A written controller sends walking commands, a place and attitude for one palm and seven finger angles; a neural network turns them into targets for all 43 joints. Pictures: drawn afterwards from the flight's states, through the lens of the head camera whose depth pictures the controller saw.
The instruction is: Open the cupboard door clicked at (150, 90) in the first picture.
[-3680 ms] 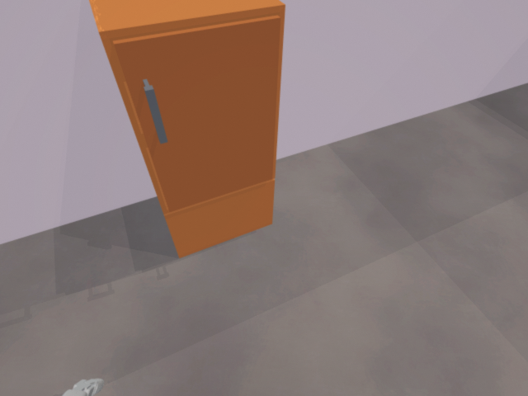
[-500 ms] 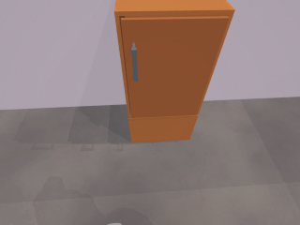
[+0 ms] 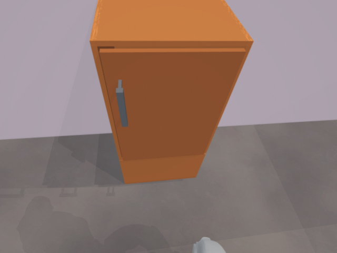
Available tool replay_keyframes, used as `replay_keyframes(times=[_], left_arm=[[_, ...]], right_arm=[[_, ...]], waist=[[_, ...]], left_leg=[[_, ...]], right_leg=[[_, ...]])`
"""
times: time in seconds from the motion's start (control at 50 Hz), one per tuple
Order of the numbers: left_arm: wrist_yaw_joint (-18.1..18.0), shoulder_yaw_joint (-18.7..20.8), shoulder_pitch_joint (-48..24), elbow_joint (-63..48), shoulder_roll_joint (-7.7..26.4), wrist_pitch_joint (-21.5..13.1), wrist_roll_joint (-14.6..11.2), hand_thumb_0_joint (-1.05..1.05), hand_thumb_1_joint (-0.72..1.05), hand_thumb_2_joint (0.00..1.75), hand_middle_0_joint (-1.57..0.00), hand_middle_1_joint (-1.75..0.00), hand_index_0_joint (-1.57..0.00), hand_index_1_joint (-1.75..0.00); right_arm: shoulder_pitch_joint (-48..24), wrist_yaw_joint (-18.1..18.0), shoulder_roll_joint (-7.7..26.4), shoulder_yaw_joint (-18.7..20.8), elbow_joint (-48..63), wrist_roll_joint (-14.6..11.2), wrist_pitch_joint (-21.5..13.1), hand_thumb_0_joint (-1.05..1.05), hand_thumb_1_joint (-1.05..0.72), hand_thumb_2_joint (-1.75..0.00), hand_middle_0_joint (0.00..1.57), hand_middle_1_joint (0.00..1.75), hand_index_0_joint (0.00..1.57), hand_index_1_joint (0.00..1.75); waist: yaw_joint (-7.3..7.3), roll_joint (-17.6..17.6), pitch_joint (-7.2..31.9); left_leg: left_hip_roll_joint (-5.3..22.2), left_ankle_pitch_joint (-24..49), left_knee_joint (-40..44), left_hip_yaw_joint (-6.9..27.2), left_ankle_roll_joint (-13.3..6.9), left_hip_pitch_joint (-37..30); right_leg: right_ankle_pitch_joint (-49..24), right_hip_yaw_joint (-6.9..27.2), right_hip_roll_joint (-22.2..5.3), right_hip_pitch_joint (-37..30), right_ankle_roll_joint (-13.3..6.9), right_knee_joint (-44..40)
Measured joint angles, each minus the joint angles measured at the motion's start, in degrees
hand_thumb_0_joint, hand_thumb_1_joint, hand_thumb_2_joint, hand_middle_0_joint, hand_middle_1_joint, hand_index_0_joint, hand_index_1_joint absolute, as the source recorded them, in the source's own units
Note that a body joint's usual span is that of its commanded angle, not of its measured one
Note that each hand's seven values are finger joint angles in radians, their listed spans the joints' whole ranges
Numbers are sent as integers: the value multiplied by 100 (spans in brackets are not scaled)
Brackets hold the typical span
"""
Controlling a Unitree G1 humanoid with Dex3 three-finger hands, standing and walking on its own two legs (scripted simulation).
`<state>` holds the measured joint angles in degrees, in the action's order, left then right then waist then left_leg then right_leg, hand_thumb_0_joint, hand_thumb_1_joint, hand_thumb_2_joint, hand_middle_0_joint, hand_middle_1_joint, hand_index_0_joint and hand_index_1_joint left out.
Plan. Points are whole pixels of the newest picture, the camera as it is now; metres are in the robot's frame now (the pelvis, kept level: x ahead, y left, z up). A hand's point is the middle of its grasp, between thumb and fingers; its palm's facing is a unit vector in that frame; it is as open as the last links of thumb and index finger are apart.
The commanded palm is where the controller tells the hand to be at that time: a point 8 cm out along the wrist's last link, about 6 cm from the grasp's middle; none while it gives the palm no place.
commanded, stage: come to a stop and stand still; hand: left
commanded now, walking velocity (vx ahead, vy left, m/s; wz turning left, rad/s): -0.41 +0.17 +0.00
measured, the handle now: (122, 104) +0.54 +0.17 -0.01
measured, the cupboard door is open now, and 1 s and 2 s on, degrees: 0 0 0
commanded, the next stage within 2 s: look again from close up in 1.38 s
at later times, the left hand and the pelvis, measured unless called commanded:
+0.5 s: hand out of the picture +0.09 +0.20 -0.19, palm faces +0.08 -0.96 -0.25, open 7.4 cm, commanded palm none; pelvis +0.00 -0.01 -0.03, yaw +2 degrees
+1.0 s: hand out of the picture +0.02 +0.17 -0.18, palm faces +0.00 -0.98 -0.19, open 7.3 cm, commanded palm none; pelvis +0.01 -0.01 +0.00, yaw +0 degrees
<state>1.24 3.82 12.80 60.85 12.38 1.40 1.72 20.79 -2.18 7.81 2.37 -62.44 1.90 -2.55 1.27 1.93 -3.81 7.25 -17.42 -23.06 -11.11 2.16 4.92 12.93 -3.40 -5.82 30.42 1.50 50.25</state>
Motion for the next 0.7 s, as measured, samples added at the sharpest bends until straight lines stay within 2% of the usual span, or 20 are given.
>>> replay_keyframes(times=[0.04, 0.06, 0.08, 0.1, 0.12, 0.16, 0.2, 0.24, 0.3, 0.36, 0.4, 0.46, 0.5, 0.52, 0.56, 0.62, 0.7], left_arm=[[-45, -38, -116, -34, -9, -31, -24, 1, 92, 90, -20, -30, -19, -30], [-63, -60, -152, -66, -14, -66, -27, 0, 91, 90, -20, -30, -19, -30], [-74, -81, -156, -117, -1, -121, -22, 0, 91, 90, -20, -30, -19, -30], [-101, -85, -177, -149, -4, -187, -9, 0, 91, 90, -20, -30, -19, -30], [-127, -85, -252, -166, -63, -229, -5, 0, 91, 90, -20, -30, -19, -30], [-171, -105, -409, -232, -211, -253, -26, 0, 91, 90, -20, -30, -19, -30], [-221, -136, -538, -326, -320, -204, -41, 0, 91, 90, -20, -30, -20, -30], [-291, -149, -635, -402, -387, -148, -44, 0, 91, 90, -20, -30, -20, -30], [-363, -157, -716, -488, -408, -96, -25, 0, 91, 90, -20, -30, -20, -30], [-387, -144, -740, -557, -336, -51, 13, 0, 91, 90, -20, -30, -20, -30], [-370, -123, -713, -615, -242, -6, 49, 0, 91, 90, -20, -30, -20, -30], [-318, -88, -605, -705, -60, 75, 98, 0, 90, 90, -20, -30, -20, -30], [-290, -67, -471, -736, 56, 141, 80, 0, 90, 90, -20, -30, -20, -30], [-281, -57, -418, -723, 104, 176, 41, 0, 90, 90, -20, -30, -20, -30], [-275, -10, -319, -638, 207, 264, -12, 0, 90, 90, -20, -30, -20, -30], [-195, 43, -61, -479, 252, 272, -8, 0, 91, 90, -20, -30, -20, -30], [-117, 17, 382, -228, 236, 167, -11, 0, 91, 90, -20, -30, -19, -30]], right_arm=[[64, 12, 3, 3, -76, -8, 83, 0, -92, -90, 20, 29, 20, 30], [100, 26, 2, 12, -117, -25, 128, 0, -92, -90, 20, 29, 20, 30], [159, 46, -7, 27, -145, -48, 176, 0, -92, -90, 20, 29, 20, 30], [191, 70, -3, 52, -166, -75, 227, 0, -91, -90, 20, 29, 20, 30], [140, 86, 44, 91, -169, -106, 291, 0, -91, -90, 20, 29, 20, 30], [-80, 60, 169, 165, -127, -167, 427, 0, -91, -90, 20, 29, 20, 30], [-350, 45, 283, 214, -31, -166, 522, 0, -91, -90, 20, 29, 20, 30], [-635, 69, 394, 257, 117, -133, 622, 0, -91, -90, 20, 29, 20, 30], [-1050, 138, 534, 303, 392, -62, 744, 0, -91, -90, 20, 29, 20, 30], [-1380, 202, 601, 313, 655, -17, 759, 0, -91, -90, 20, 29, 20, 30], [-1518, 242, 598, 297, 794, -15, 722, 0, -91, -90, 20, 29, 20, 30], [-1558, 285, 540, 231, 952, -53, 587, 0, -91, -90, 20, 29, 20, 30], [-1429, 294, 502, 155, 1040, -80, 447, 0, -91, -90, 20, 29, 20, 30], [-1342, 281, 472, 132, 1054, -69, 367, 0, -91, -90, 20, 29, 20, 30], [-1156, 229, 311, 38, 995, -25, 344, 0, -91, -90, 20, 29, 20, 30], [-796, 149, 119, -95, 770, 1, 378, 0, -91, -90, 20, 29, 20, 30], [-395, 56, -51, -154, 477, -37, 305, 0, -91, -90, 20, 29, 20, 30]], waist=[[77, -80, -150], [94, -106, -205], [99, -90, -228], [98, -88, -240], [91, -167, -309], [90, -291, -452], [58, -325, -534], [26, -355, -533], [-26, -382, -426], [-87, -334, -303], [-146, -251, -212], [-245, -82, -49], [-257, -13, 124], [-225, -2, 203], [-194, 145, 248], [-178, 164, 361], [-189, 178, 428]], left_leg=[[86, -159, -130, 36, 128, -77], [122, -289, -277, 52, 198, -91], [131, -459, -511, 69, 253, -64], [147, -652, -931, 119, 215, 85], [118, -1016, -1587, 340, 144, 339], [-193, -1594, -3031, 816, 28, 935], [-503, -1622, -4183, 990, 9, 1471], [-685, -1385, -4801, 1043, 39, 1906], [-795, -953, -5040, 1099, 101, 2354], [-779, -703, -4788, 1141, 117, 2461], [-708, -686, -4271, 1097, 85, 2293], [-611, -815, -3069, 981, -23, 1741], [-570, -634, -1869, 916, -90, 1174], [-566, -723, -1535, 964, -148, 1076], [-619, -570, -1549, 945, -242, 1108], [-603, -139, -994, 983, -307, 889], [-629, 289, -137, 923, -358, 541]], right_leg=[[-185, -72, 43, -214, -30, -841], [-447, -120, 70, -375, -39, -1273], [-1033, -167, 58, -555, -41, -1672], [-969, -204, 28, -641, -58, -1721], [-581, -244, 31, -616, -96, -1525], [-99, -269, 0, -590, -164, -1266], [-99, -260, -59, -651, -115, -1301], [-188, -276, -91, -711, -151, -1425], [-327, -305, -129, -716, -153, -1592], [-453, -308, -179, -691, -107, -1683], [-521, -284, -217, -661, -63, -1709], [-628, -220, -244, -591, 8, -1748], [-552, -190, -223, -462, 72, -1634], [-135, -146, -180, -324, 100, -1400], [670, 250, 38, -150, 109, -805], [621, 565, 454, -40, 103, 300], [361, 500, 639, -276, 144, 734]])
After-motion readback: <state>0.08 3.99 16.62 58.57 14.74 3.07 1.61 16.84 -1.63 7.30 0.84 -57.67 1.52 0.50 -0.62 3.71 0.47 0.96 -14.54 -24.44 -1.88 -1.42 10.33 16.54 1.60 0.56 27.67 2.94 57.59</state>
